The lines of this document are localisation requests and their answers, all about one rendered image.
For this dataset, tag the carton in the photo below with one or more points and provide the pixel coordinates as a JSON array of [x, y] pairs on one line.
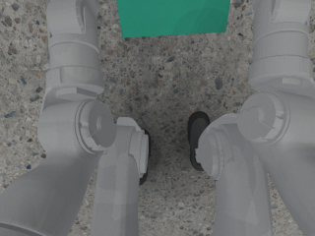
[[141, 18]]

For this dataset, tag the robot foot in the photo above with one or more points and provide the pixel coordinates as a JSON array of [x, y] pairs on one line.
[[142, 180], [197, 123]]

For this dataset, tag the left robot forearm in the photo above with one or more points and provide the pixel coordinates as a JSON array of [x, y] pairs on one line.
[[73, 52]]

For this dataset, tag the robot left foot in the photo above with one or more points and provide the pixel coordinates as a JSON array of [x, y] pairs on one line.
[[142, 180]]

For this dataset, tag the robot right foot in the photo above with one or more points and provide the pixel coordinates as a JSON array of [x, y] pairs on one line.
[[197, 123]]

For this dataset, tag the right robot forearm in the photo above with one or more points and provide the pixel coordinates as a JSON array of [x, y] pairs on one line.
[[280, 47]]

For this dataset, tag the left robot upper arm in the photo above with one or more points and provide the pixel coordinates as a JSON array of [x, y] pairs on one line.
[[46, 200]]

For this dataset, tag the right robot upper arm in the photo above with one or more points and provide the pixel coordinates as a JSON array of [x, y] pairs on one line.
[[280, 127]]

